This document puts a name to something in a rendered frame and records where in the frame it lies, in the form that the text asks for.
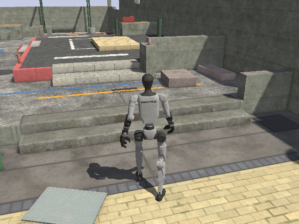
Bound robot right thigh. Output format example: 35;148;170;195
156;131;167;169

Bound robot left upper arm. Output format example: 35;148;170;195
127;94;139;121

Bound robot left hand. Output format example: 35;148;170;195
120;135;130;148

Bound left robot forearm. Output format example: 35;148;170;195
121;114;131;137

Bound robot right hand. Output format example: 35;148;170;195
164;125;174;134

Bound right robot forearm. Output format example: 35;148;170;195
166;112;174;127

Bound robot torso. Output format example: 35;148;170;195
138;93;159;140

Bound robot right upper arm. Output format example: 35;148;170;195
158;93;171;118

